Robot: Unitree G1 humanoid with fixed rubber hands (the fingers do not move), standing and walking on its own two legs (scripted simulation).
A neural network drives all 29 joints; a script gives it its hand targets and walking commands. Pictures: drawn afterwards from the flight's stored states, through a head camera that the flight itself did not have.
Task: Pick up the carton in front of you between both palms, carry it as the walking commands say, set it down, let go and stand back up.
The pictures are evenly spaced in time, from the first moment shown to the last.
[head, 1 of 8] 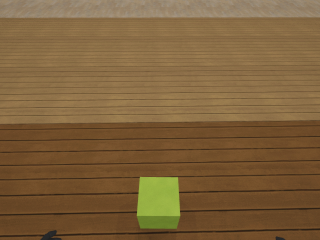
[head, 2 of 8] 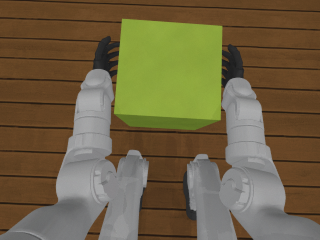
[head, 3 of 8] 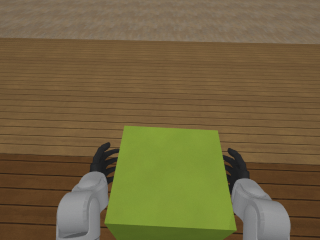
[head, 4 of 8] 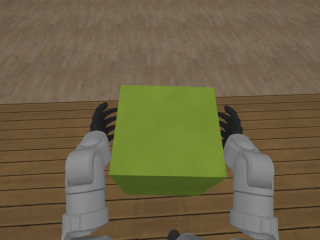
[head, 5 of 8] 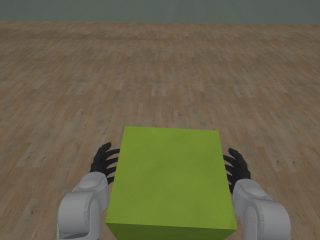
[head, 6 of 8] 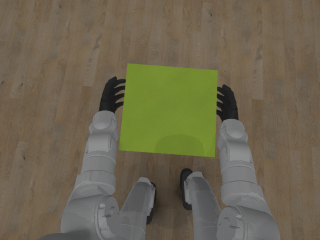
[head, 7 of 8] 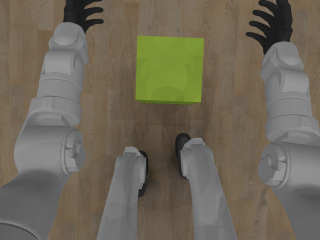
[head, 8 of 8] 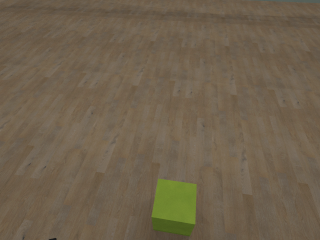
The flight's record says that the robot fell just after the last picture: no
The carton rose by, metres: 0.70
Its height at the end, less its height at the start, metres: -0.28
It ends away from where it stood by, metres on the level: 5.21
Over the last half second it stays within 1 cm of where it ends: yes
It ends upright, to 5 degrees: yes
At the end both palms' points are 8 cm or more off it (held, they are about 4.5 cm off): yes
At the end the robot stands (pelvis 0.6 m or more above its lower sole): yes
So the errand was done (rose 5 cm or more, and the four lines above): yes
